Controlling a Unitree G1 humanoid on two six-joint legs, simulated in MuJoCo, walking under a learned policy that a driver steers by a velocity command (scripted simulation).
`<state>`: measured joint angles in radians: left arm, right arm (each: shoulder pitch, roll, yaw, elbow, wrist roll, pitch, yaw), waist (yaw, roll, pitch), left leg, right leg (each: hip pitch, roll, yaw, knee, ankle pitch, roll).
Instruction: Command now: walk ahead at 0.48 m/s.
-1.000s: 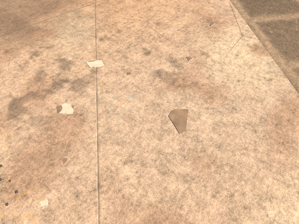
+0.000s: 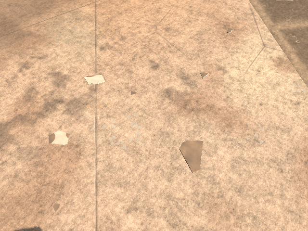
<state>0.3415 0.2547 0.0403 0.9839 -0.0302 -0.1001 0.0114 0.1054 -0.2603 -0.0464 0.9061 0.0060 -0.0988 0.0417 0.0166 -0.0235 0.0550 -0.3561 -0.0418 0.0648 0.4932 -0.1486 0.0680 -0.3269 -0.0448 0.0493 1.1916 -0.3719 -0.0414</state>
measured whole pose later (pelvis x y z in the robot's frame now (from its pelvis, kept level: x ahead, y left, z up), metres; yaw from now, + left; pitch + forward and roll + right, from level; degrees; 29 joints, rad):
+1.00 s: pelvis +0.58 +0.00 -0.02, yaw +9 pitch +2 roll -1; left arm 0.31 0.28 0.06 0.94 0.00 -0.05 0.02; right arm 0.06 -0.27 -0.06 0.80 0.02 -0.07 0.05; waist 0.03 0.00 0.04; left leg -0.52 -0.02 0.04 0.61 -0.13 0.09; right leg -0.04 -0.04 -0.13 0.71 -0.45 0.02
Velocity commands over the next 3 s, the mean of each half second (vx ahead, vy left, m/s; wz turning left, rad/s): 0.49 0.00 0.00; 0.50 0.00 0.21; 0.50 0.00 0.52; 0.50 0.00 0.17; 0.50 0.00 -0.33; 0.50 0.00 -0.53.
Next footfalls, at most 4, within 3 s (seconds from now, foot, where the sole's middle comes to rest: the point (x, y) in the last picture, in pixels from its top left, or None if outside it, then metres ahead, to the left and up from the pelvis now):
0.42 right None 0.43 -0.15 -0.77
0.96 left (138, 174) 0.72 0.10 -0.77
1.46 right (162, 120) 1.05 -0.01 -0.77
1.94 left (99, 104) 1.15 0.34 -0.77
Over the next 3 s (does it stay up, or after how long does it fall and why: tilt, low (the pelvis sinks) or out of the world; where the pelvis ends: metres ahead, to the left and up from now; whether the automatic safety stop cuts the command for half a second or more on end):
stays up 1.62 0.38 -0.01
